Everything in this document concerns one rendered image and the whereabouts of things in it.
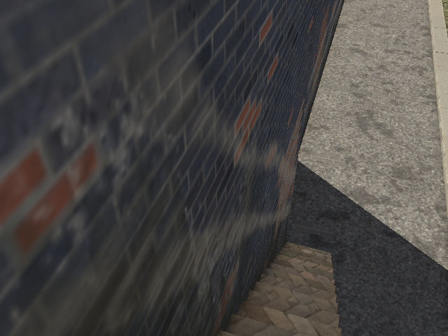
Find stairs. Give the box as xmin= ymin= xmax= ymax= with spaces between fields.
xmin=217 ymin=242 xmax=342 ymax=336

